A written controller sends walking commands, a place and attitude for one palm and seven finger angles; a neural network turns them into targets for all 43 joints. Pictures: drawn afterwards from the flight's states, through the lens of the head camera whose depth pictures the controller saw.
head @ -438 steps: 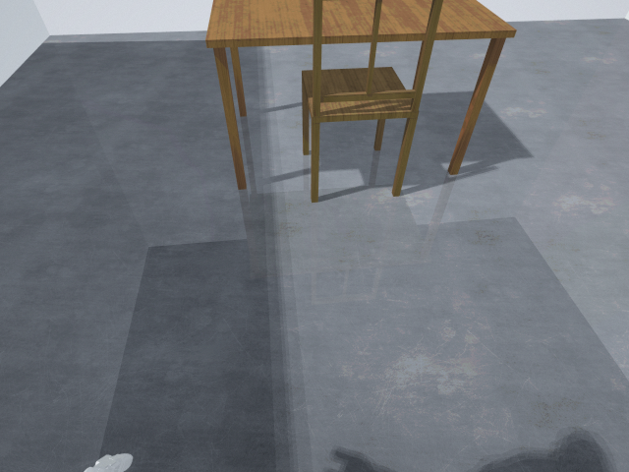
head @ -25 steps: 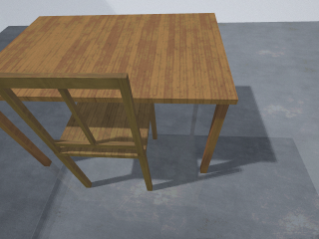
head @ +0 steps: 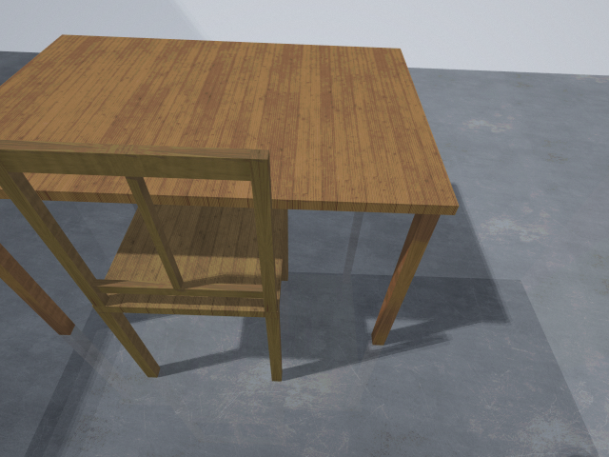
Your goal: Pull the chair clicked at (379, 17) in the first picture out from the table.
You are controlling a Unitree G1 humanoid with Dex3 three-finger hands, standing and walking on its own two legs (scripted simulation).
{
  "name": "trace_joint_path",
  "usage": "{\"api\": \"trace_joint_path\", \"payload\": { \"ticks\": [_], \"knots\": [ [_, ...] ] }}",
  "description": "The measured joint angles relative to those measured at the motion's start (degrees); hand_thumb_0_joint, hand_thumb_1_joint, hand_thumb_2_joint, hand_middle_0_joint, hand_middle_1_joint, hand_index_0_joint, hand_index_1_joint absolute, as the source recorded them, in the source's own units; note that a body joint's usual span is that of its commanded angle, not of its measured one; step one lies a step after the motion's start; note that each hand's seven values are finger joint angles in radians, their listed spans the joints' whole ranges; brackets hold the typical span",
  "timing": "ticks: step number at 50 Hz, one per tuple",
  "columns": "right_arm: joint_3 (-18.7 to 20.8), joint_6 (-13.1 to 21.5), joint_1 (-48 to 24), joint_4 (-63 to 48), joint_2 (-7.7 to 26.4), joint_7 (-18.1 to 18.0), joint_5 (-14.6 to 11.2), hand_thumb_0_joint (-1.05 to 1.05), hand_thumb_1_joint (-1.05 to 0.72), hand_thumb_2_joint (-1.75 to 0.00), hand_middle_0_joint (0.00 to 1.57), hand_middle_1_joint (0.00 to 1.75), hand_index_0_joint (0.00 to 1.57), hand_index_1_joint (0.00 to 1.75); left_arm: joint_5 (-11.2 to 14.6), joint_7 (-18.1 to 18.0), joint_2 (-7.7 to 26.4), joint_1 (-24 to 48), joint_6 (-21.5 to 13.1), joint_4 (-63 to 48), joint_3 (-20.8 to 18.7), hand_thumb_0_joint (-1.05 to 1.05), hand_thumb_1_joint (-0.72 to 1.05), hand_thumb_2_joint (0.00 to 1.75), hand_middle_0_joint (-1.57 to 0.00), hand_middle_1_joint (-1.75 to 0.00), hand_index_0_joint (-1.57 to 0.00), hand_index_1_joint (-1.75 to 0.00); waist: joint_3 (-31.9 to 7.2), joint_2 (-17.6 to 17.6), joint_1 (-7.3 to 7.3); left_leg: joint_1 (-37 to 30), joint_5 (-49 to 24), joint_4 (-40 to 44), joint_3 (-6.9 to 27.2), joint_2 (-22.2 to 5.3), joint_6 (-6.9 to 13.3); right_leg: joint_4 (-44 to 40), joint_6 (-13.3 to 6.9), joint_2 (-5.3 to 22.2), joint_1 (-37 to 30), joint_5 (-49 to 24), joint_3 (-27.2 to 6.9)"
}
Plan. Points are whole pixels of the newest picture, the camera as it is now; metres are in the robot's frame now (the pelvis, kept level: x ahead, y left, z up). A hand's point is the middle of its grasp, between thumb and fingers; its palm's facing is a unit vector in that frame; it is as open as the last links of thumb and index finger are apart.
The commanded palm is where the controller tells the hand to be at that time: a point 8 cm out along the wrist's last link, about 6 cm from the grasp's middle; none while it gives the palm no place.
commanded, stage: come to a stop and stand still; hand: left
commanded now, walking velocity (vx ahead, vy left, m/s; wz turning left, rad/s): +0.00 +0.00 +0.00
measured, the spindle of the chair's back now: (159, 238) +0.49 +0.31 -0.07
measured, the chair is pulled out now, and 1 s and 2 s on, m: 0.00 0.00 0.00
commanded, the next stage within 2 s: look again from close up in 0.10 s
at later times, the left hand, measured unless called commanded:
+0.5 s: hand out of the picture +0.00 +0.17 -0.18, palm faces +0.02 -0.97 -0.23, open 7.3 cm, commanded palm none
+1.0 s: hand out of the picture -0.02 +0.13 -0.18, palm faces +0.02 -0.98 -0.19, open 7.3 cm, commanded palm none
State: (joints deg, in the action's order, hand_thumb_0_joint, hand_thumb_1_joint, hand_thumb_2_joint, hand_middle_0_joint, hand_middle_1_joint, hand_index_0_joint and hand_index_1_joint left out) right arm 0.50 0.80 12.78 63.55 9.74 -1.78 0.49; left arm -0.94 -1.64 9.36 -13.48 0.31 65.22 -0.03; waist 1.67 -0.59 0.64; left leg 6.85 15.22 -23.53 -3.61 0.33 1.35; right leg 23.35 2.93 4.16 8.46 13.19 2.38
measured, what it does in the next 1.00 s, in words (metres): stands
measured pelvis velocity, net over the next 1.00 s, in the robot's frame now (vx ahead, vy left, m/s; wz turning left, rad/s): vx -0.01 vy -0.04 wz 0.00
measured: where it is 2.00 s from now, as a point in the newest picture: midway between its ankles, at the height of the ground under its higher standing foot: outside the picture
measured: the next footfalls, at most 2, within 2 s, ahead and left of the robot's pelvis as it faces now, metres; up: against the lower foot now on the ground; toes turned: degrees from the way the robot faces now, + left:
left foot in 1.98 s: +0.08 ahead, +0.04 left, +0.00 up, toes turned +2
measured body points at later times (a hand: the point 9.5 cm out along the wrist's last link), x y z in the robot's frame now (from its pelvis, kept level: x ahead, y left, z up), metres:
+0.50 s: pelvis -0.01 -0.01 -0.01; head -0.01 -0.03 +0.44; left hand +0.00 +0.22 -0.16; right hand +0.00 -0.23 -0.18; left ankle -0.03 +0.10 -0.74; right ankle -0.01 -0.15 -0.74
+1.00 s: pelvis -0.01 -0.04 +0.00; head +0.00 -0.04 +0.45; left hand -0.02 +0.18 -0.16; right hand -0.01 -0.26 -0.17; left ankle -0.03 +0.10 -0.74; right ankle -0.01 -0.15 -0.74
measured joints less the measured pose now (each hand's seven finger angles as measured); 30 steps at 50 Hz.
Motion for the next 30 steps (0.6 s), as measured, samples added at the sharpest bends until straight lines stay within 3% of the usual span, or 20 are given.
{"api": "trace_joint_path", "payload": {
  "ticks": [10,16,30],
  "knots": [
    [-0.6,0.0,4.2,2.9,-1.6,0.1,0.0,0.00,-0.91,-0.90,0.20,0.30,0.19,0.30,0.3,-0.1,0.0,-0.1,0.0,0.6,0.0,0.01,0.91,0.90,-0.19,-0.30,-0.20,-0.30,0.9,0.3,-0.63,-1.0,-0.6,1.4,0.1,0.0,-0.1,-1.0,-0.1,0.0,-0.9,-0.3,0.2],
    [-0.9,0.5,5.4,-0.9,-1.1,1.0,0.5,0.00,-0.90,-0.90,0.20,0.30,0.19,0.30,-0.1,-0.5,-0.5,-1.4,-1.5,-1.1,0.9,0.01,0.91,0.90,-0.20,-0.30,-0.20,-0.30,1.5,2.0,-1.20,3.5,2.2,-5.2,0.3,-0.5,-0.1,4.5,-0.5,-0.2,3.1,1.9,0.2],
    [-1.1,0.5,3.8,-1.4,0.2,0.7,0.3,0.01,-0.92,-0.90,0.20,0.30,0.19,0.30,0.0,0.1,-0.8,-2.9,-1.1,-2.1,0.9,0.01,0.91,0.90,-0.19,-0.30,-0.20,-0.30,-0.2,2.4,-0.60,2.4,1.7,-4.8,0.1,-0.9,-1.2,6.8,-1.5,-0.6,3.4,2.9,-0.1]
  ]
}}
